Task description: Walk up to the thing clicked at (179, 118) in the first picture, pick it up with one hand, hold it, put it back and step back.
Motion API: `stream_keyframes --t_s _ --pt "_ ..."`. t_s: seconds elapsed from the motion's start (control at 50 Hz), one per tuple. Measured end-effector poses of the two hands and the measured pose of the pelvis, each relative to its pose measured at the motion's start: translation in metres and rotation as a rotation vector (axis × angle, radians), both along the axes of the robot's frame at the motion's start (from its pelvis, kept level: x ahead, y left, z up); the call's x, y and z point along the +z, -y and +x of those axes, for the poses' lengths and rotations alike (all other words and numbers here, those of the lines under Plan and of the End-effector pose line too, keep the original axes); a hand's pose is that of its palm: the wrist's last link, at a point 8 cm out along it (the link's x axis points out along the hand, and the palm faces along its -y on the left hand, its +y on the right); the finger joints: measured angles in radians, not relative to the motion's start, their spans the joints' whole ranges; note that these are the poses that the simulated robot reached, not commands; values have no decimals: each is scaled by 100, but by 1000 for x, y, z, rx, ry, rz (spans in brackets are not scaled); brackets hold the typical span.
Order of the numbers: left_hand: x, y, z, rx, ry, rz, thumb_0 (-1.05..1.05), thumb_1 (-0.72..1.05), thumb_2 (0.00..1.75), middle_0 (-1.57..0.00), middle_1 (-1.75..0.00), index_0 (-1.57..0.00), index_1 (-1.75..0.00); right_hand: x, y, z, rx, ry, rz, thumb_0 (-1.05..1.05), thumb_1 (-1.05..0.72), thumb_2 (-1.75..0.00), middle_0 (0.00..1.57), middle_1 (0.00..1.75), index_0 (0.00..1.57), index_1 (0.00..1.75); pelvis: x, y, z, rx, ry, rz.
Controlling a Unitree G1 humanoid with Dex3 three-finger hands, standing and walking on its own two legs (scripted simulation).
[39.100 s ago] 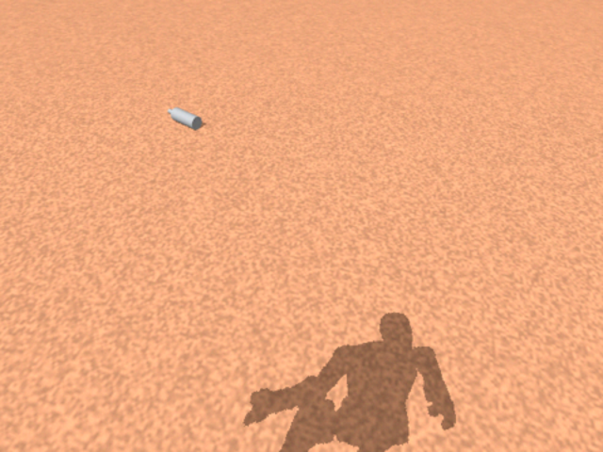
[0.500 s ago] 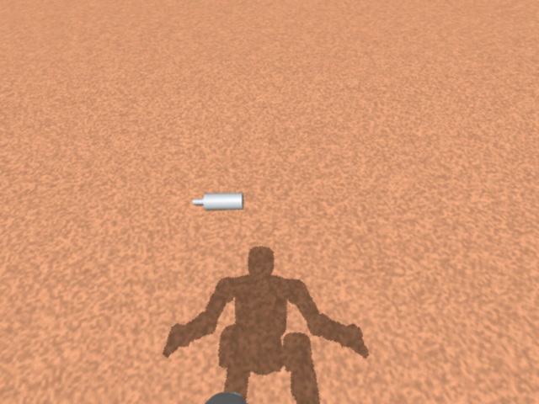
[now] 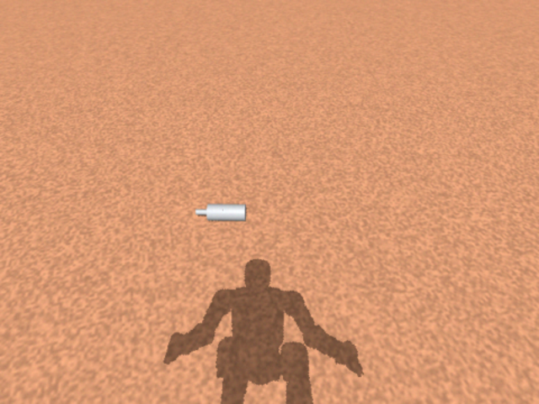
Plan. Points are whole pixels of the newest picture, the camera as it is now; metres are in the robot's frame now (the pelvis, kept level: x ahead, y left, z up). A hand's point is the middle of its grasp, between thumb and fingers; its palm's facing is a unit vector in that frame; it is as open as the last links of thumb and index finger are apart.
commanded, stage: step back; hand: left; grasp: from above
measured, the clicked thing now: (220, 212) +1.08 +0.28 -0.72
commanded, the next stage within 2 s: stand in 0.46 s
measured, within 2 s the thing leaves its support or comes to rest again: neither
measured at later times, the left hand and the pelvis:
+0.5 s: hand out of the picture +0.13 +0.28 -0.14, palm faces -0.03 -0.93 -0.35, open 7.4 cm; pelvis +0.04 +0.02 +0.01, yaw -2 degrees
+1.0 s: hand out of the picture +0.13 +0.27 -0.14, palm faces -0.08 -0.94 -0.34, open 7.4 cm; pelvis +0.04 +0.02 +0.02, yaw -2 degrees
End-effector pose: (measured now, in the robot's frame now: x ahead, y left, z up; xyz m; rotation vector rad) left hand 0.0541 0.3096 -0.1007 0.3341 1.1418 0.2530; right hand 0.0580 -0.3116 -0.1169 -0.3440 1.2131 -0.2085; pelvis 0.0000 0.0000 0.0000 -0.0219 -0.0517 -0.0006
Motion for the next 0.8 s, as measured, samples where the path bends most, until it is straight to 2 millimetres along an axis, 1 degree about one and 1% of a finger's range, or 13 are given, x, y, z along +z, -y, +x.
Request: stream_keyframes --t_s 0.06,0.1,0.16,0.22,0.36,0.48,0.54,0.6,0.68,0.8 --pt "-2 -4 7 2 -8 -11 1 90 90 -20 -30 -21 -31 4 -5 15 17 6 -7 0 -90 -90 20 30 20 30 1 -6 8 5 -1 5" --pt "-7 -10 14 3 -17 -17 1 90 90 -20 -30 -21 -31 5 -9 25 21 14 -15 0 -90 -90 20 30 20 30 -1 -11 14 9 -2 8" --pt "-16 -17 26 4 -35 -29 1 90 90 -20 -30 -21 -31 6 -21 36 13 28 -24 0 -90 -90 20 30 20 30 -4 -20 20 -3 1 26" --pt "-18 -21 39 -4 -46 -37 1 90 90 -20 -30 -21 -30 9 -32 49 14 43 -13 0 -90 -90 20 30 20 30 -2 -24 26 -16 -6 17" --pt "-13 -21 60 -29 -50 -41 1 90 90 -20 -30 -21 -30 14 -50 80 14 84 28 0 -90 -90 20 30 20 30 6 -25 35 -34 -21 10" --pt "-4 -18 71 -40 -50 -32 1 90 90 -20 -30 -21 -30 17 -52 96 6 113 50 0 -90 -90 20 30 20 30 12 -25 39 -44 -21 15" --pt "0 -14 75 -51 -52 -34 1 90 90 -20 -30 -21 -30 19 -50 97 -6 121 57 0 -90 -90 20 30 20 30 15 -25 40 -42 -15 18" --pt "3 -10 77 -60 -53 -37 1 90 90 -20 -30 -21 -30 20 -46 92 -19 114 57 0 -90 -90 20 30 20 30 17 -24 41 -40 -10 20" --pt "4 -6 80 -70 -50 -42 1 90 90 -20 -30 -21 -30 20 -40 78 -38 85 52 0 -90 -90 20 30 20 30 18 -22 40 -40 -8 22" --pt "4 -2 80 -80 -55 -47 1 90 90 -20 -30 -21 -30 18 -32 52 -68 28 42 0 -90 -90 20 30 20 30 20 -20 38 -40 -8 22"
